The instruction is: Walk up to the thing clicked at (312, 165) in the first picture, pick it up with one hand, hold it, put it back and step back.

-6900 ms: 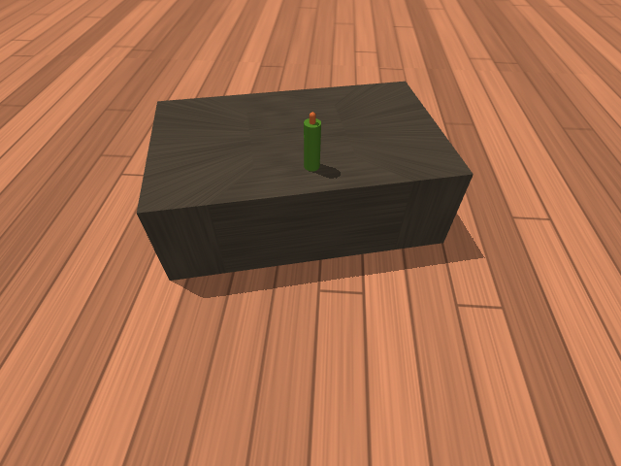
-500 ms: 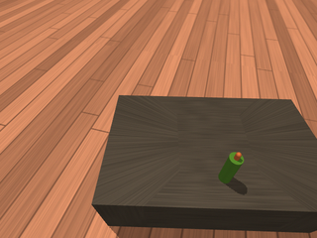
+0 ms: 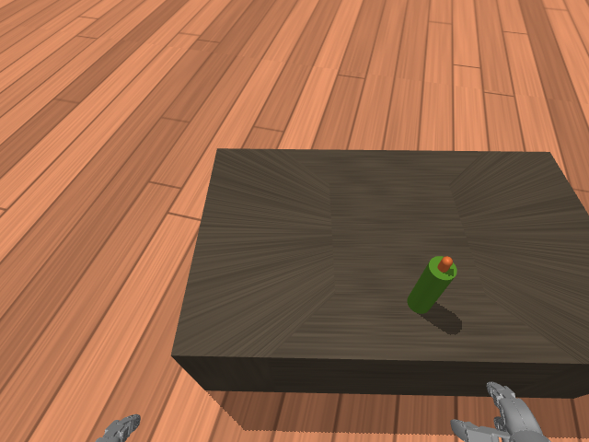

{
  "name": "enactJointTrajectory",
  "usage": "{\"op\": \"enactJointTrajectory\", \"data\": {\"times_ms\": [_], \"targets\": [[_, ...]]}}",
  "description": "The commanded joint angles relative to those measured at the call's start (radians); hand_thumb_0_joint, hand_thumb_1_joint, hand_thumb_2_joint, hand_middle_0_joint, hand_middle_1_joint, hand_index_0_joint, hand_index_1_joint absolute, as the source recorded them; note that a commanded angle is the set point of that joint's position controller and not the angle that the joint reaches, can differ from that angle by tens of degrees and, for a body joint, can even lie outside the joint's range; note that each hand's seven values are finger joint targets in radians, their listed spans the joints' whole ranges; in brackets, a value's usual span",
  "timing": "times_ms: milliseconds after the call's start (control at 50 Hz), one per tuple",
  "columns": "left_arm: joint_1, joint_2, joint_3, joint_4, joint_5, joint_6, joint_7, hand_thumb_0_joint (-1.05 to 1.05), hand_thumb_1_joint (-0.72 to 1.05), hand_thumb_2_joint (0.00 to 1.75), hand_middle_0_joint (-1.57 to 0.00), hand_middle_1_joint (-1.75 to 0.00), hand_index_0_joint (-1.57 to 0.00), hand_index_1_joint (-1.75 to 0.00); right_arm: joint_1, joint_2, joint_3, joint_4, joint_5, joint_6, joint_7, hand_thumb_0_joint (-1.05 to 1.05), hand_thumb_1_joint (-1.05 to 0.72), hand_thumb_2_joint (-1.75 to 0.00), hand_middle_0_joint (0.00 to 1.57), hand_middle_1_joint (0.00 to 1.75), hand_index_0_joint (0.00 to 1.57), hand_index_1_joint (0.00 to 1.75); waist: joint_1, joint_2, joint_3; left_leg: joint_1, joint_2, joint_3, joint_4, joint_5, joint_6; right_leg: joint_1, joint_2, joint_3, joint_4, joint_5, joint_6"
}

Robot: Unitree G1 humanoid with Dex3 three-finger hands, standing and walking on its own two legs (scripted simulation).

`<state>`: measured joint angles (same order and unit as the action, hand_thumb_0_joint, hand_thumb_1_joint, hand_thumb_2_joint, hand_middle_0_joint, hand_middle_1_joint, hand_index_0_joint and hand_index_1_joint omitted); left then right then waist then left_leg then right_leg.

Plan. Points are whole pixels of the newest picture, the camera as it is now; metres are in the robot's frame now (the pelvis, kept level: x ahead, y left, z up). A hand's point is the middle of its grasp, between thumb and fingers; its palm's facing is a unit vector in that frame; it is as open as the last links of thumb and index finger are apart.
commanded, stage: go down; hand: right
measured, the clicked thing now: (432, 283) +0.47 -0.30 -0.27
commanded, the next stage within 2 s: none
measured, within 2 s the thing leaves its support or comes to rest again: neither
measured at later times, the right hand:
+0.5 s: hand (492, 428) +0.17 -0.28 -0.14, palm faces +0.04 +0.94 -0.34, open 16.8 cm
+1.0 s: hand (521, 438) +0.15 -0.31 -0.12, palm faces +0.12 +0.93 -0.35, open 17.1 cm
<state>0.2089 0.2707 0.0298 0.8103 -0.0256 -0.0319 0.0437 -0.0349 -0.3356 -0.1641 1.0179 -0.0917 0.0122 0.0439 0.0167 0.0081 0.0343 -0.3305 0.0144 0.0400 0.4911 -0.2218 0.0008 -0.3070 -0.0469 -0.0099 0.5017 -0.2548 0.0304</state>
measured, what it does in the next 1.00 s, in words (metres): stands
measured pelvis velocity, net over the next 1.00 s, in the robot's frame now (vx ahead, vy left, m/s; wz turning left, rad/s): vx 0.01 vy -0.02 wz -0.03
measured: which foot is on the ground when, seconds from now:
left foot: down 0.00-1.00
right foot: down 0.00-1.00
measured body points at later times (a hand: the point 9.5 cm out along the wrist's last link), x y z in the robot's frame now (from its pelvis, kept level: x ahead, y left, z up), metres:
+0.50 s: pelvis +0.02 -0.02 -0.02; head +0.07 -0.03 +0.43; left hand +0.17 +0.23 -0.11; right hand +0.16 -0.33 -0.11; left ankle +0.02 +0.12 -0.74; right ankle +0.00 -0.14 -0.74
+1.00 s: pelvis +0.01 -0.02 -0.04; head +0.04 -0.03 +0.41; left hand +0.18 +0.23 -0.12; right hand +0.15 -0.35 -0.09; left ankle +0.02 +0.12 -0.74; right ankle +0.00 -0.14 -0.74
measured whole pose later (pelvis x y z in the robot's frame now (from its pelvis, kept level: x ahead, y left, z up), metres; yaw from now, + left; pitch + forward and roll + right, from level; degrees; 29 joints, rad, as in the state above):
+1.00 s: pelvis +0.01 -0.02 -0.04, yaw -2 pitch +9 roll +3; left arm 0.25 0.24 -0.02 0.62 -0.02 -0.19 0.14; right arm 0.33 -0.40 -0.23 0.24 0.00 0.44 0.10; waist 0.02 -0.03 -0.10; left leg -0.56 0.02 0.08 0.81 -0.40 -0.02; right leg -0.59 -0.05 0.05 0.90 -0.47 0.01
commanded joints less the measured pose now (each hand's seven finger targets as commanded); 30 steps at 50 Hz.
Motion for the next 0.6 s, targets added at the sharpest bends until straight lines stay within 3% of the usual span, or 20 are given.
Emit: {"op": "enactJointTrajectory", "data": {"times_ms": [0,20,80,160,200,240,360,480,560,580], "targets": [[-0.012,0.161,0.047,-0.171,-0.004,-0.044,0.022,0.00,0.94,0.90,-0.20,-0.30,-0.21,-0.30,0.003,-0.222,-0.052,-0.145,-0.023,0.078,-0.004,0.00,-0.03,-0.12,0.08,0.03,0.07,0.03,-0.046,-0.082,-0.212,0.147,-0.008,0.003,-0.050,0.134,0.009,-0.001,0.059,-0.034,-0.041,0.167,-0.028],[-0.029,0.154,0.040,-0.187,-0.011,-0.051,0.025,0.00,0.94,0.90,-0.21,-0.30,-0.21,-0.30,-0.022,-0.190,-0.026,-0.180,-0.012,0.101,-0.001,0.00,0.02,-0.12,0.08,0.03,0.07,0.03,-0.028,-0.063,-0.176,0.115,-0.012,0.005,-0.060,0.095,0.008,-0.008,0.054,-0.030,-0.049,0.123,-0.032],[-0.048,0.151,0.035,-0.226,-0.017,-0.069,0.029,0.00,0.91,0.90,-0.21,-0.31,-0.21,-0.30,0.040,-0.171,-0.013,-0.261,0.005,0.163,0.014,0.00,0.22,-0.11,0.05,0.05,0.06,0.05,-0.019,-0.048,-0.131,0.068,-0.020,0.015,-0.066,0.016,0.008,-0.031,0.049,-0.021,-0.053,0.044,-0.040],[-0.025,0.150,0.037,-0.241,-0.015,-0.082,0.033,0.00,0.90,0.88,-0.21,-0.30,-0.21,-0.30,0.052,-0.209,-0.032,-0.382,0.010,0.213,0.028,0.00,0.36,-0.10,0.03,0.06,0.04,0.06,-0.003,-0.023,-0.158,0.041,-0.024,0.020,-0.036,0.042,0.005,-0.021,0.048,-0.011,-0.019,0.072,-0.047],[-0.020,0.140,0.034,-0.239,-0.011,-0.098,0.038,0.00,0.90,0.89,-0.21,-0.31,-0.21,-0.30,0.024,-0.194,-0.016,-0.438,0.007,0.219,0.028,0.00,0.39,-0.10,0.03,0.06,0.04,0.06,0.011,-0.012,-0.167,0.023,-0.022,0.016,-0.015,0.047,0.000,-0.026,0.047,-0.009,0.005,0.069,-0.050],[-0.009,0.135,0.030,-0.230,-0.004,-0.115,0.043,0.00,0.90,0.89,-0.21,-0.31,-0.21,-0.30,0.036,-0.208,-0.037,-0.467,0.002,0.214,0.017,0.00,0.40,-0.10,0.03,0.06,0.04,0.06,0.011,-0.031,-0.183,0.009,-0.021,0.015,0.014,0.051,0.001,-0.028,0.044,-0.005,0.026,0.073,-0.048],[0.013,0.123,0.029,-0.231,0.012,-0.152,0.057,0.00,0.89,0.91,-0.20,-0.30,-0.20,-0.30,0.143,-0.208,-0.058,-0.596,0.005,0.224,-0.014,0.00,0.45,-0.08,0.03,0.06,0.04,0.06,0.000,-0.095,-0.299,0.008,-0.015,0.020,0.103,0.158,0.003,-0.013,0.040,0.013,0.117,0.233,-0.033],[0.027,0.123,0.028,-0.239,0.010,-0.167,0.072,0.00,0.90,0.91,-0.20,-0.30,-0.20,-0.30,0.226,-0.177,-0.021,-0.693,0.034,0.287,-0.013,0.00,0.46,-0.08,0.03,0.06,0.04,0.06,0.009,-0.107,-0.305,-0.039,-0.029,0.038,0.152,0.209,0.005,-0.017,0.019,0.034,0.175,0.397,-0.014],[0.006,0.125,0.022,-0.267,0.003,-0.170,0.070,0.00,0.91,0.90,-0.19,-0.30,-0.20,-0.29,0.251,-0.190,-0.029,-0.721,0.044,0.343,-0.005,0.00,0.45,-0.06,0.05,0.05,0.05,0.05,0.008,-0.086,-0.259,-0.058,-0.034,0.047,0.159,0.166,0.003,-0.084,0.015,0.045,0.185,0.350,-0.012],[0.014,0.125,0.023,-0.268,0.003,-0.170,0.069,0.00,0.91,0.90,-0.20,-0.30,-0.20,-0.29,0.268,-0.202,-0.041,-0.730,0.045,0.355,-0.003,0.00,0.46,-0.07,0.04,0.06,0.05,0.06,-0.008,-0.098,-0.257,-0.050,-0.033,0.050,0.165,0.167,0.006,-0.092,0.016,0.045,0.189,0.359,-0.009]]}}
